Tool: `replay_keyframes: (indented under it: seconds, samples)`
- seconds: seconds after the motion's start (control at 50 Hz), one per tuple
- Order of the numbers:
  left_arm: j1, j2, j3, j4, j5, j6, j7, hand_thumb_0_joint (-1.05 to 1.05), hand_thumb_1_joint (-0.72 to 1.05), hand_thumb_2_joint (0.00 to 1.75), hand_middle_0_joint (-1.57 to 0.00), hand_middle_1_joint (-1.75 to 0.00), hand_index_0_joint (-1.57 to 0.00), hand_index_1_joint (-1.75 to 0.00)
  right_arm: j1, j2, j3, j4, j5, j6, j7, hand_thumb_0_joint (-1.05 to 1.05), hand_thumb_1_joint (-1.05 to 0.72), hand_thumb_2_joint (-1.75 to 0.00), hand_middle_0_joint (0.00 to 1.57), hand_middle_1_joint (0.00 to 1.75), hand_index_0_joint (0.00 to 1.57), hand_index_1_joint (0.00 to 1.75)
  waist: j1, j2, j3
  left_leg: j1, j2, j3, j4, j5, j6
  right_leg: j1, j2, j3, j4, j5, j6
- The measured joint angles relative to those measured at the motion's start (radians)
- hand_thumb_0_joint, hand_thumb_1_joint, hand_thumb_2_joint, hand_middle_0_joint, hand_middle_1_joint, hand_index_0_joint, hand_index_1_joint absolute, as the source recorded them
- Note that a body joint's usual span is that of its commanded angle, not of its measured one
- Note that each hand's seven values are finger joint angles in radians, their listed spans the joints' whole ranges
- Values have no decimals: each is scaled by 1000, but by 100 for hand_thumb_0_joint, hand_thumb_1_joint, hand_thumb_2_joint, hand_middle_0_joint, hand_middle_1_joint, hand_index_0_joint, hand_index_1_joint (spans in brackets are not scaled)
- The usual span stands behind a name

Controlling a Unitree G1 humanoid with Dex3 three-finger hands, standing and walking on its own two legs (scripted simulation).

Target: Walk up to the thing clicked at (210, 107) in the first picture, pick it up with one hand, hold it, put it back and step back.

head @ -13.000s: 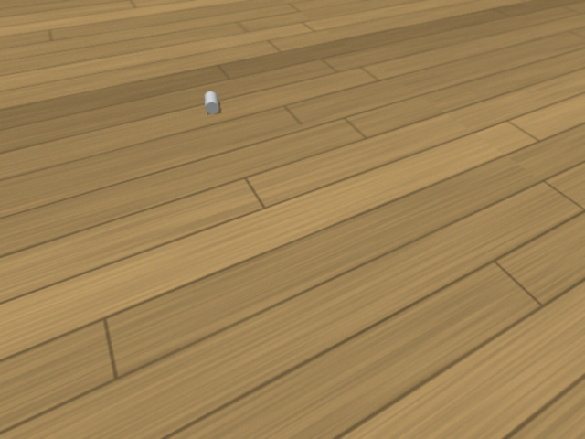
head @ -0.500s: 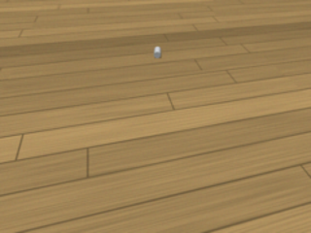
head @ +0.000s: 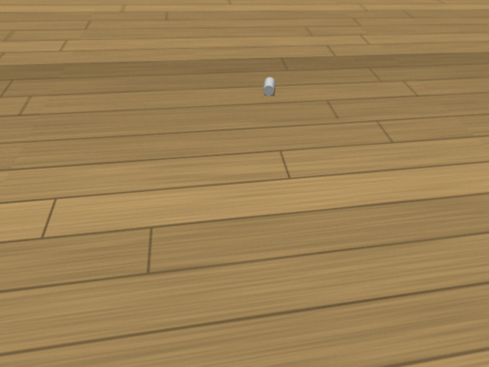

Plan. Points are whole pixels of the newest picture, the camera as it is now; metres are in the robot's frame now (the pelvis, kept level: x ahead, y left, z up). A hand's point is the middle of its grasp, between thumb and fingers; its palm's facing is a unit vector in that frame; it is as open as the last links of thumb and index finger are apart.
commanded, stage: walk up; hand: left
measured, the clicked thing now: (269, 86) +2.16 -0.22 -0.74
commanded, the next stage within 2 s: none
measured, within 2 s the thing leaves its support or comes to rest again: neither
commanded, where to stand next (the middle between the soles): +2.24 -0.63 m, yaw +78 degrees
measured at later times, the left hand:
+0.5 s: hand (42, 355) +0.19 +0.36 -0.14, palm faces +0.30 -0.93 -0.21, open 7.4 cm
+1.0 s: hand (120, 249) +0.39 +0.27 -0.12, palm faces +0.59 -0.71 -0.39, open 7.3 cm
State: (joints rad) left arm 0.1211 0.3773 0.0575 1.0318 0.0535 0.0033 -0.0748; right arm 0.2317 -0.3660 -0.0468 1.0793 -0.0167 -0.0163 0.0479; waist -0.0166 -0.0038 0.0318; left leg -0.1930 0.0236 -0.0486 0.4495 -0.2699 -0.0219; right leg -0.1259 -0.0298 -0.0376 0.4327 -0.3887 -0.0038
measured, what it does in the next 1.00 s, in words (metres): walks ahead, turning left: left foot, then right foot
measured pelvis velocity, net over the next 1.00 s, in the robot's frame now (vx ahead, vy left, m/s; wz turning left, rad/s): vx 0.51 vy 0.00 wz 0.66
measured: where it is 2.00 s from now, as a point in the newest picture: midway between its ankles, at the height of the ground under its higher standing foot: (249, 195)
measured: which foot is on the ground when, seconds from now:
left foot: down 0.00-0.00, up 0.02-0.18, down 0.20-0.82, up 0.84-1.00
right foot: down 0.00-0.20, up 0.22-0.76, down 0.78-1.00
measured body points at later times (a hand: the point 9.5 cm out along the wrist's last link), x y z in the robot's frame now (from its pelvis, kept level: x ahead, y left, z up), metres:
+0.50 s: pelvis +0.16 +0.06 +0.00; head +0.12 +0.11 +0.45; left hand +0.17 +0.40 -0.12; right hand +0.32 -0.27 -0.05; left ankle +0.13 +0.16 -0.74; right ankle +0.30 -0.10 -0.65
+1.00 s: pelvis +0.51 +0.00 -0.01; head +0.52 -0.01 +0.44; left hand +0.36 +0.31 -0.09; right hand +0.81 -0.21 -0.11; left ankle +0.45 +0.12 -0.65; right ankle +0.55 -0.08 -0.74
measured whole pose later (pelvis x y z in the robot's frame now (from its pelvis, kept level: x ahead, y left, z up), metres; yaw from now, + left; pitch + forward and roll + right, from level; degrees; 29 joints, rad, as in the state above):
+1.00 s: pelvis +0.51 +0.00 -0.01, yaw +38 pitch -1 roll +2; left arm 0.22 0.43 0.06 0.85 0.03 -0.01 -0.11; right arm 0.23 -0.49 -0.05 0.95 0.00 -0.08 -0.04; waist 0.09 0.00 0.01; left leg -0.59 0.01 0.05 1.18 -0.32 0.08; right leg -0.22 -0.06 -0.13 0.56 -0.33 -0.03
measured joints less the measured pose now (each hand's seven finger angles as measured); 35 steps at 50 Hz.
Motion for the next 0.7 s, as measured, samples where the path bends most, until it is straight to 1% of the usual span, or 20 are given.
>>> replay_keyframes:
  seconds: [0.02, 0.04, 0.08, 0.1, 0.12, 0.16, 0.18, 0.2, 0.22, 0.24, 0.28, 0.3, 0.34, 0.4, 0.46, 0.5, 0.54, 0.6, 0.64, 0.7]
  samples:
    - [-2, 8, 11, -26, 1, -6, -10, 1, 91, 90, -21, -30, -21, -30, 26, -9, -5, -1, -6, 5, 4, 1, -91, -90, 20, 30, 20, 30, 1, -4, -11, -32, 3, 12, 61, -23, -7, 11, -10, -30, -6, 10, -1]
    - [-6, 17, 21, -48, -1, -10, -17, 1, 91, 90, -21, -30, -21, -30, 48, -16, -12, 1, -11, 11, 5, 1, -91, -90, 20, 30, 20, 30, 6, -15, -22, -75, 5, 45, 148, -59, -5, 26, -26, -58, -18, 43, 2]
    - [-15, 38, 40, -84, -5, -8, -25, 1, 90, 90, -21, -30, -21, -30, 76, -33, -24, 5, -14, 21, 10, 1, -91, -90, 20, 30, 20, 30, 29, -46, -35, -145, 10, 111, 286, -119, 3, 58, -57, -94, -35, 91, 8]
    - [-15, 46, 49, -96, -3, -7, -27, 1, 90, 90, -21, -30, -21, -30, 82, -48, -29, 4, -14, 21, 15, 1, -91, -90, 20, 30, 20, 30, 42, -53, -38, -169, 17, 126, 319, -135, 9, 76, -65, -107, -38, 83, 12]
    - [-13, 56, 56, -104, -1, -6, -30, 1, 90, 90, -21, -30, -21, -30, 83, -64, -35, -1, -13, 20, 20, 1, -91, -90, 20, 30, 20, 30, 51, -56, -40, -185, 27, 134, 327, -139, 16, 96, -70, -120, -41, 68, 16]
    - [-11, 81, 70, -108, 3, 0, -37, 1, 90, 90, -21, -30, -21, -30, 85, -95, -47, -26, -8, 9, 28, 2, -91, -90, 20, 30, 20, 30, 55, -63, -42, -195, 50, 146, 283, -116, 29, 139, -79, -151, -32, 32, 25]
    - [-12, 97, 76, -106, 4, 7, -40, 1, 90, 90, -21, -30, -21, -30, 89, -109, -54, -41, -5, -1, 29, 2, -91, -90, 20, 30, 20, 30, 52, -70, -44, -184, 58, 157, 232, -89, 33, 155, -88, -167, -6, 2, 26]
    - [-13, 112, 81, -106, 5, 15, -43, 1, 90, 90, -21, -30, -21, -30, 93, -125, -61, -57, -2, -13, 26, 1, -91, -90, 20, 30, 20, 30, 48, -76, -47, -167, 58, 164, 180, -42, 37, 157, -100, -178, 49, -46, 18]
    - [-15, 128, 89, -107, 6, 24, -42, 1, 90, 90, -21, -30, -21, -30, 89, -138, -70, -72, -2, -27, 18, 1, -91, -90, 20, 30, 20, 30, 44, -94, -45, -161, 43, 171, 182, 54, 47, 135, -119, -162, 149, -94, -4]
    - [-18, 141, 97, -105, 6, 35, -39, 1, 90, 90, -21, -30, -21, -30, 79, -145, -78, -89, -6, -36, 6, 1, -91, -90, 20, 30, 20, 30, 38, -115, -41, -168, 27, 181, 226, 52, 58, 77, -123, -112, 299, -136, -18]
    - [-29, 151, 96, -100, 8, 60, -42, 1, 91, 90, -20, -30, -20, -30, 63, -140, -83, -114, 0, -41, -19, 1, -91, -90, 20, 30, 20, 30, 21, -139, -35, -159, 3, 185, 256, 4, 69, -67, -68, -15, 573, -133, -26]
    - [-35, 150, 86, -104, 6, 64, -50, 1, 91, 90, -20, -30, -20, -30, 59, -132, -77, -114, 7, -41, -27, 1, -91, -90, 20, 30, 20, 30, 16, -148, -31, -135, -10, 179, 227, 4, 73, -129, -41, 8, 652, -116, -26]
    - [-46, 134, 65, -115, -6, 58, -69, 1, 91, 90, -20, -30, -20, -30, 63, -116, -56, -106, 12, -43, -39, 1, -91, -90, 20, 30, 20, 30, 20, -154, -24, -75, -29, 160, 134, 23, 80, -233, -15, 23, 711, -72, -16]
    - [-41, 102, 39, -135, -14, 52, -93, 1, 91, 90, -20, -30, -20, -30, 77, -102, -31, -98, 14, -57, -48, 1, -91, -90, 20, 30, 20, 30, 23, -139, -26, 1, -40, 117, 4, 41, 81, -354, -23, 40, 685, 37, 8]
    - [-28, 92, 26, -149, -8, 57, -108, 1, 91, 90, -20, -30, -20, -30, 91, -90, -18, -94, 16, -76, -55, 1, -90, -90, 20, 30, 21, 30, 22, -121, -27, 50, -37, 62, -71, 68, 76, -432, -43, 90, 655, 124, 33]
    - [-14, 101, 26, -156, -3, 63, -112, 1, 91, 90, -20, -30, -20, -30, 98, -79, -11, -90, 18, -85, -55, 1, -90, -90, 20, 30, 21, 30, 27, -122, -30, 74, -34, 30, -96, 83, 66, -464, -57, 128, 625, 164, 47]
    - [5, 120, 33, -159, 1, 69, -111, 1, 91, 90, -20, -30, -20, -30, 103, -68, -5, -90, 18, -90, -53, 1, -90, -90, 21, 30, 21, 30, 35, -135, -38, 99, -34, 7, -107, 61, 53, -484, -72, 153, 588, 193, 58]
    - [28, 148, 47, -154, 3, 78, -106, 1, 91, 90, -20, -30, -20, -30, 115, -59, -1, -99, 16, -93, -52, 1, -90, -90, 21, 30, 21, 30, 40, -153, -60, 130, -29, -28, -117, 19, 39, -495, -88, 157, 531, 209, 75]
    - [32, 162, 57, -153, 3, 81, -103, 1, 91, 90, -20, -30, -20, -30, 123, -61, -1, -107, 12, -95, -53, 1, -90, -90, 21, 30, 21, 30, 39, -162, -72, 149, -24, -55, -120, -12, 30, -493, -95, 152, 494, 206, 79]
    - [24, 172, 65, -164, 3, 75, -100, 2, 91, 90, -20, -30, -20, -30, 131, -79, -4, -116, 6, -98, -61, 1, -90, -90, 21, 30, 21, 30, 40, -168, -75, 174, -12, -93, -113, -66, 9, -479, -102, 148, 415, 177, 71]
